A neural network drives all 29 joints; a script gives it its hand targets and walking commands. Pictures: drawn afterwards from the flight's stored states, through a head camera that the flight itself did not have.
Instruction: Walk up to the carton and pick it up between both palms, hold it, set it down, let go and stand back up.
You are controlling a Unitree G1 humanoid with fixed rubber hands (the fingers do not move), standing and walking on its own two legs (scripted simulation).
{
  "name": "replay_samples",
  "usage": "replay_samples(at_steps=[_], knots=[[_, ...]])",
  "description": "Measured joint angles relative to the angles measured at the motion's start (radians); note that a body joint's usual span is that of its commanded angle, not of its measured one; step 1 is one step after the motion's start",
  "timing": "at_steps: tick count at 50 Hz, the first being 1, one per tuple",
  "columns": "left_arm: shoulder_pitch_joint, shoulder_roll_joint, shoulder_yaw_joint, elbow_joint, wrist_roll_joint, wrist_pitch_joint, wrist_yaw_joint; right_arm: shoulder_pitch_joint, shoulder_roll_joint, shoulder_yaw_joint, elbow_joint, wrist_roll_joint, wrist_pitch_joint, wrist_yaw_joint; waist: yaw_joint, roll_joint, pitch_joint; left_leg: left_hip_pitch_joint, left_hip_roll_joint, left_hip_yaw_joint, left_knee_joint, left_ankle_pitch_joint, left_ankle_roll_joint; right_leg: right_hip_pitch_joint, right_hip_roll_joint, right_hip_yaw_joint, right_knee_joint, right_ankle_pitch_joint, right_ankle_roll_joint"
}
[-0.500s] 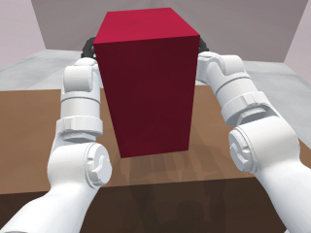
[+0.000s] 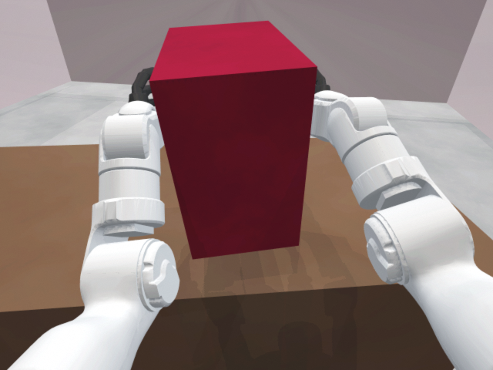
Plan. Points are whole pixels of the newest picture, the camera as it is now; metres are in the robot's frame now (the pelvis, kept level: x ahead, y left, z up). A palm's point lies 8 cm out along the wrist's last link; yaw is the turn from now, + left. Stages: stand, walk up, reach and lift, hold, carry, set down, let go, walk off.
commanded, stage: hold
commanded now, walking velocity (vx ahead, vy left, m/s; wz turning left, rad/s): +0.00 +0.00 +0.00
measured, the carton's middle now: (232, 133) +0.40 +0.01 +0.28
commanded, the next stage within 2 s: none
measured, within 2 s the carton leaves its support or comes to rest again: neither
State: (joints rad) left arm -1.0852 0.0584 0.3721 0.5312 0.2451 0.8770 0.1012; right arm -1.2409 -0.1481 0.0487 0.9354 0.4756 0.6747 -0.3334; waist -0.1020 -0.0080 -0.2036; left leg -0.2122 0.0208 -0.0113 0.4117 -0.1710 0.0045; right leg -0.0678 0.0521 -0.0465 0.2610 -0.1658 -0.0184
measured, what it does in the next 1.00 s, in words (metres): stands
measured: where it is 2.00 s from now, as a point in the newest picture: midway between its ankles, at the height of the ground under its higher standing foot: outside the picture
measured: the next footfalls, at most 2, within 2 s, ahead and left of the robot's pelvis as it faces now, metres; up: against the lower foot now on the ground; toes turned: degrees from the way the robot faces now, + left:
none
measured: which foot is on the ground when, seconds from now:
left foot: down 0.00-1.00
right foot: down 0.00-1.00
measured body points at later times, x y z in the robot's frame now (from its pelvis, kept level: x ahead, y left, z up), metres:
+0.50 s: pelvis +0.00 +0.00 +0.00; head -0.09 +0.02 +0.44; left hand +0.40 +0.14 +0.32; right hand +0.39 -0.12 +0.33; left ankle +0.03 +0.11 -0.75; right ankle -0.01 -0.10 -0.75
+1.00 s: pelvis +0.00 +0.00 +0.00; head -0.09 +0.03 +0.44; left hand +0.40 +0.14 +0.32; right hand +0.39 -0.12 +0.33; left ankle +0.03 +0.11 -0.75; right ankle -0.01 -0.10 -0.75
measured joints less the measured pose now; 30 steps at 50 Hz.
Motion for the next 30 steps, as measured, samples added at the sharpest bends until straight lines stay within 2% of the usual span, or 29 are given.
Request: replay_samples(at_steps=[21,30], knots=[[-0.051,0.017,0.025,0.089,-0.003,-0.033,-0.005,-0.049,0.006,-0.031,0.07,-0.034,-0.011,0.006,0.005,-0.001,-0.012,-0.02,0.002,-0.003,-0.008,0.012,-0.002,-0.025,0.002,-0.002,0.004,0.004,-0.004],[-0.036,0.012,0.016,0.056,-0.003,-0.029,-0.003,-0.03,0.001,-0.007,0.039,-0.013,-0.016,0.004,0.002,-0.005,-0.009,-0.012,0.001,-0.004,-0.008,0.008,-0.003,-0.013,0.003,-0.002,-0.004,0.005,-0.003]])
